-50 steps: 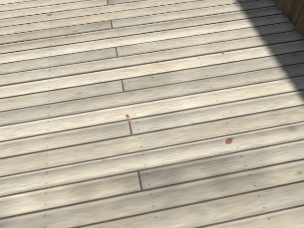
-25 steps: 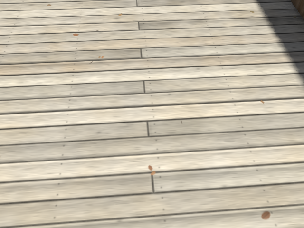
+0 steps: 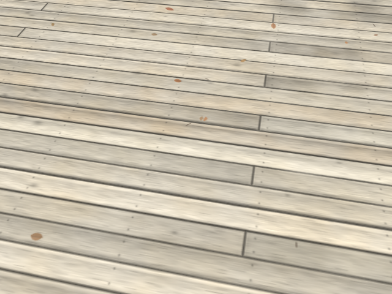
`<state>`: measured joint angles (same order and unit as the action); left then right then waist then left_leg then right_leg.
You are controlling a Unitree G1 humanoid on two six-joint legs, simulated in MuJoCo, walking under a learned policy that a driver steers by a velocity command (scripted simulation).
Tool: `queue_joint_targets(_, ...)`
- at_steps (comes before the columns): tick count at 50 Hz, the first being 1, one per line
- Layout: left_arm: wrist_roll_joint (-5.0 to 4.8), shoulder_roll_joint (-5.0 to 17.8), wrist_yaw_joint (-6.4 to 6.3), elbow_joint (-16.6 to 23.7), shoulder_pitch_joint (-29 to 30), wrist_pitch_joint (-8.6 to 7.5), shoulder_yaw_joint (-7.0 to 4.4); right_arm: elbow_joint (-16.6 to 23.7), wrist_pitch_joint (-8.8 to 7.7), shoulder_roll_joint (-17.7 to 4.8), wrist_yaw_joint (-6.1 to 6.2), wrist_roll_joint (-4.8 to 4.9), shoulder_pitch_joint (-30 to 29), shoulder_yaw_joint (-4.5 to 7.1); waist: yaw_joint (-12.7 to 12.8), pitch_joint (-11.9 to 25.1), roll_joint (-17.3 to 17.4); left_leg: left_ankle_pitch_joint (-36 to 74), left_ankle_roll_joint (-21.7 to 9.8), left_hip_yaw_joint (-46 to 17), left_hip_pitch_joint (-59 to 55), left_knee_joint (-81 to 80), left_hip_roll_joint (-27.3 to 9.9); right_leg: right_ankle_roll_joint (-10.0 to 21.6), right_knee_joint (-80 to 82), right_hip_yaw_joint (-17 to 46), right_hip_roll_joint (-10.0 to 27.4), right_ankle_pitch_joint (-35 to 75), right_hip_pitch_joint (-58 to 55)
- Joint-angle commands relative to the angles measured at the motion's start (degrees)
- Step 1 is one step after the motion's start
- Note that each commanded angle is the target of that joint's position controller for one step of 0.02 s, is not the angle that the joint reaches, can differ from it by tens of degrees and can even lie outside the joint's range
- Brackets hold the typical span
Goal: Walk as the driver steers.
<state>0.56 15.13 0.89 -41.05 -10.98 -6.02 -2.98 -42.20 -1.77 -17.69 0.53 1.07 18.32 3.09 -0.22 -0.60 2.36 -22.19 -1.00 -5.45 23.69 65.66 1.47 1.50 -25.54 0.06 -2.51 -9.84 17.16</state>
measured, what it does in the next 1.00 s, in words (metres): walks ahead, turning right: left foot, then right foot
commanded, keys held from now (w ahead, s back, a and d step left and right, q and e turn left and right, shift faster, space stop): w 0.04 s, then w+e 0.90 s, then w+q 0.06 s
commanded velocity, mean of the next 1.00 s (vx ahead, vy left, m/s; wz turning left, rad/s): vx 0.50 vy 0.00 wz -0.35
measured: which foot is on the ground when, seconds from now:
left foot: up 0.00-0.30, down 0.32-0.82, up 0.84-1.00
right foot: down 0.00-0.32, up 0.34-0.80, down 0.82-1.00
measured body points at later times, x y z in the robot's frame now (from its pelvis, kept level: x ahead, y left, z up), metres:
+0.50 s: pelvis +0.25 +0.05 +0.01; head +0.28 +0.06 +0.45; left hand +0.38 +0.32 -0.12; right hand +0.34 -0.24 -0.09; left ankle +0.28 +0.15 -0.74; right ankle +0.22 -0.10 -0.66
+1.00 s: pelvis +0.49 -0.08 +0.00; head +0.52 -0.11 +0.45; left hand +0.72 +0.12 -0.10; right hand +0.50 -0.39 -0.11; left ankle +0.56 +0.08 -0.66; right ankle +0.50 -0.15 -0.74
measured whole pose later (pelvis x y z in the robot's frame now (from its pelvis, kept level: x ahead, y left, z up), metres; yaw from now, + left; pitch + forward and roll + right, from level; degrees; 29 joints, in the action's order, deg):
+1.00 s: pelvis +0.49 -0.08 +0.00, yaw -27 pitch +1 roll +0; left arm -0.2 16.3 1.4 -39.6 -15.1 -2.4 -3.6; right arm -43.1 -6.1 -17.7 -0.3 0.1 9.9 3.1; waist 0.9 -3.5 1.4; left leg -18.6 1.1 -2.3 30.2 63.5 -5.2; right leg 5.7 -24.8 1.0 -5.6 -9.4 16.3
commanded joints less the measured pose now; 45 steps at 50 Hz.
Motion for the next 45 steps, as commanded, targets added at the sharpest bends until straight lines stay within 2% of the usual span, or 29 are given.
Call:
queue_joint_targets(1,-0.19,5.7,0.08,0.8,-3.4,-0.45,-1.39,5.2,-1.18,-3.5,-0.51,0.05,-1.9,1.04,1.0,0.5,-8.6,2.7,0.5,-1.1,13.8,-3.2,-5.5,10.2,13.8,17.5,15.1,3.6,-11.8)
queue_joint_targets(2,-0.60,6.4,0.13,0.2,-3.6,-0.58,-1.57,5.4,-1.12,-2.6,-0.65,-0.16,-2.7,0.73,0.9,0.2,-8.5,3.1,0.8,-0.2,13.7,-6.0,-5.9,10.9,14.8,16.0,15.2,5.5,-11.0)
queue_joint_targets(4,-1.26,8.5,0.07,-0.7,-4.2,-0.41,-2.04,7.0,-1.60,-1.3,-0.83,-1.18,-6.6,-0.06,1.3,-0.5,-7.5,6.7,1.4,1.7,13.4,-13.6,-6.9,12.1,16.2,14.4,15.0,9.3,-9.5)
queue_joint_targets(5,-1.48,9.3,-0.02,-1.0,-4.4,-0.13,-2.22,7.4,-2.01,-0.8,-1.01,-1.31,-8.5,-0.42,1.8,-0.6,-7.1,9.7,1.6,2.3,12.1,-17.9,-6.8,11.9,16.5,13.0,14.2,10.4,-8.8)
queue_joint_targets(8,-2.01,11.0,-0.32,-2.3,-6.8,0.72,-2.64,8.2,-3.00,-0.9,-1.64,-0.84,-14.0,-0.74,3.5,-1.0,-6.7,19.0,2.5,3.7,6.1,-28.8,-4.4,10.6,15.9,10.1,12.5,11.8,-6.7)
queue_joint_targets(11,-2.53,11.6,-0.55,-3.8,-10.1,1.49,-2.77,9.4,-3.63,-2.4,-2.11,-0.27,-17.5,-0.24,4.0,-0.9,-7.2,21.1,2.2,3.0,2.6,-34.1,-3.0,9.4,13.7,12.2,13.9,9.8,-8.4)
queue_joint_targets(13,-2.60,12.0,-0.89,-4.2,-10.3,2.04,-2.91,9.2,-4.05,-4.0,-2.17,-0.12,-16.4,0.46,2.1,-0.4,-7.8,19.9,1.1,2.6,-1.9,-37.4,-2.8,7.9,11.1,14.0,14.8,8.1,-9.2)
queue_joint_targets(14,-2.51,11.7,-1.03,-4.3,-10.1,2.26,-2.77,8.3,-4.14,-4.8,-1.97,-0.20,-13.6,1.02,0.1,0.7,-7.6,19.6,0.1,3.1,-7.2,-39.3,-2.5,6.7,8.2,13.5,14.0,9.2,-8.3)
queue_joint_targets(15,-2.10,10.3,-1.05,-4.3,-10.3,2.26,-2.25,6.8,-4.13,-6.7,-1.45,-0.57,-8.1,2.10,-2.6,3.8,-6.9,18.3,-1.2,3.3,-16.1,-40.1,-2.9,5.2,1.8,11.8,11.2,12.3,-6.1)
queue_joint_targets(16,-1.09,6.8,-0.92,-2.9,-9.4,2.04,-0.93,5.9,-4.10,-10.3,-0.73,-1.69,0.6,3.23,-6.8,10.8,-2.4,16.9,-4.6,-4.8,-29.6,-39.2,-11.8,2.8,-13.3,9.0,7.4,4.6,1.5)
queue_joint_targets(17,-1.34,1.5,-1.15,-1.4,-15.8,1.27,0.70,4.8,-3.10,-15.0,-0.58,-2.25,5.1,4.33,-5.2,18.7,12.9,8.8,-12.2,-25.7,-45.4,-42.8,-25.5,-0.7,-32.4,2.4,0.7,-19.5,19.3)
queue_joint_targets(18,-2.76,6.2,-1.26,-1.9,-15.3,0.99,-0.39,4.0,-2.83,-10.9,-0.88,-1.71,6.0,3.53,-6.1,17.6,11.8,-2.8,-13.9,-34.3,-42.8,-47.5,-25.5,-1.0,-41.9,6.6,2.6,-23.6,26.0)
queue_joint_targets(19,-3.35,9.6,-1.25,-1.3,-11.3,1.17,-1.50,4.0,-2.95,-7.7,-0.95,-1.12,3.0,2.54,-5.9,9.9,7.7,-4.0,-11.9,-26.8,-36.9,-48.6,-23.5,-0.8,-44.9,7.1,4.9,-19.0,29.0)
queue_joint_targets(21,-2.40,8.7,-1.36,-0.9,-7.8,1.96,-1.76,3.9,-3.21,-3.7,-1.27,-1.38,-3.4,1.30,-3.0,3.2,5.1,5.7,-10.0,-15.1,-25.9,-51.6,-18.9,-1.2,-42.5,5.8,7.9,-11.5,26.5)
queue_joint_targets(22,-2.22,7.7,-1.23,-0.9,-7.8,2.61,-1.87,3.6,-3.50,-2.7,-1.33,-1.77,-5.3,1.06,-1.4,1.3,5.6,10.1,-9.4,-10.7,-21.6,-53.4,-17.4,-1.4,-40.9,6.1,9.2,-9.3,23.9)
queue_joint_targets(23,-2.31,6.4,-1.08,-0.8,-7.9,3.23,-1.71,3.2,-3.84,-2.5,-1.33,-1.85,-6.4,1.23,-0.5,0.5,5.6,13.1,-9.3,-7.7,-18.8,-55.0,-16.9,-1.6,-39.9,5.8,9.7,-7.8,21.9)
queue_joint_targets(24,-2.26,5.3,-0.95,-0.4,-7.4,3.71,-1.51,2.7,-4.25,-2.8,-1.27,-1.77,-6.7,1.50,-0.1,-0.1,4.7,16.5,-9.7,-5.2,-17.5,-56.2,-17.0,-2.0,-39.2,5.5,9.9,-6.4,21.5)
queue_joint_targets(26,-1.93,4.4,-0.81,0.9,-5.4,4.28,-1.37,1.6,-4.75,-4.1,-1.01,-1.75,-6.7,2.10,0.4,-1.0,2.7,21.3,-10.3,-1.1,-16.9,-57.6,-17.3,-2.5,-35.8,5.8,10.2,-2.9,22.7)
queue_joint_targets(29,-1.80,3.6,0.10,2.4,-1.6,4.20,-0.90,0.2,-4.65,-5.8,-0.57,-1.68,-6.1,2.70,-0.4,-1.7,1.3,24.8,-9.7,5.5,-17.6,-58.4,-16.3,-2.4,-26.2,4.7,10.0,5.9,22.1)
queue_joint_targets(31,-1.78,3.2,0.93,3.7,2.4,3.95,-0.52,-0.6,-4.35,-7.0,-0.27,-1.38,-5.3,3.02,-1.8,-2.7,0.7,25.4,-9.0,9.1,-17.8,-58.6,-16.0,-1.8,-19.9,2.8,9.3,10.5,20.3)
queue_joint_targets(36,-1.76,4.4,2.33,7.5,9.8,4.24,-0.63,-3.1,-2.92,-9.6,-0.12,0.06,-1.6,3.98,-3.4,-4.8,0.0,28.4,-6.9,13.3,-25.3,-55.8,-18.2,1.1,-11.9,-0.6,7.9,7.3,20.2)
queue_joint_targets(38,-1.53,5.9,2.58,8.4,8.8,4.47,-1.40,-3.3,-2.11,-11.2,0.07,0.52,-1.6,4.45,-1.8,-2.8,1.4,44.3,-5.7,15.3,-27.9,-49.5,-18.3,3.3,-11.0,-3.7,5.0,1.5,15.7)
queue_joint_targets(39,-1.45,7.3,2.50,7.9,5.3,4.68,-2.25,-3.3,-1.63,-12.0,0.24,0.75,-1.9,4.67,0.6,0.0,2.2,53.9,-4.9,16.4,-28.1,-42.8,-17.8,4.6,-10.8,-5.6,2.6,-1.1,10.1)
queue_joint_targets(40,-1.64,9.7,2.15,5.8,-2.9,4.84,-3.78,-3.1,-1.15,-11.8,0.45,0.93,-2.6,4.48,5.4,4.3,1.4,58.0,-3.4,18.4,-25.1,-31.7,-15.9,6.5,-7.7,-6.8,-0.3,0.9,-1.3)
queue_joint_targets(41,-1.90,13.9,1.14,3.1,-13.2,5.39,-5.90,-2.4,-1.29,-9.9,0.74,-0.07,-1.5,3.63,9.7,9.7,-2.2,47.2,-0.9,18.7,-13.2,-15.7,-13.7,9.1,-6.7,-0.9,1.2,2.4,-18.9)
queue_joint_targets(42,-2.71,21.4,0.44,3.2,-12.3,5.21,-7.01,1.1,-2.52,-1.3,-0.08,-2.88,4.1,0.74,2.9,13.8,-19.3,-6.3,3.3,16.1,14.0,6.2,-2.9,19.6,-2.6,30.8,17.1,-4.7,-38.5)
queue_joint_targets(43,-2.22,17.5,0.72,5.5,-14.0,4.21,-5.60,1.5,-4.72,-4.5,-0.79,-0.96,-0.6,0.78,6.7,23.2,-13.0,-12.8,2.9,1.6,20.4,13.9,-0.1,23.3,7.7,48.6,22.2,-15.2,-42.0)
queue_joint_targets(44,-1.58,13.9,0.99,4.8,-12.3,3.27,-4.49,3.3,-5.85,-8.2,-1.21,1.46,-7.1,1.78,7.9,14.7,-8.9,-7.1,1.4,0.4,25.2,13.4,-3.0,19.7,9.5,40.9,20.6,-11.9,-37.0)
queue_joint_targets(45,-1.60,12.6,0.92,4.8,-9.3,2.77,-4.05,3.7,-6.49,-7.3,-0.95,1.13,-8.3,1.39,5.7,9.6,-5.9,-2.0,0.5,0.7,23.8,8.7,-5.3,17.7,9.2,34.1,18.2,-7.0,-29.0)
Velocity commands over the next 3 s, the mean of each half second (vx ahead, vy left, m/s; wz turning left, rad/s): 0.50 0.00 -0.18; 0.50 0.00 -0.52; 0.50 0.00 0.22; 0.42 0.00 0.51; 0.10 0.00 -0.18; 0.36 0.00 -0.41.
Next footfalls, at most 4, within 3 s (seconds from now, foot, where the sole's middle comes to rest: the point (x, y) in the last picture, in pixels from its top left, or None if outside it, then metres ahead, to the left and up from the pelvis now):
0.32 left None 0.32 0.15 -0.77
0.82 right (261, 281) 0.53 -0.17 -0.77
1.36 left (232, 189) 0.91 -0.10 -0.77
1.82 right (288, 145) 1.13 -0.36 -0.77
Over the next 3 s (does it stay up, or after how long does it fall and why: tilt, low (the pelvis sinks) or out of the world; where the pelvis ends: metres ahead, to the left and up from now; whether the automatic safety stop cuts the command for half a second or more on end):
stays up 1.30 -0.31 -0.01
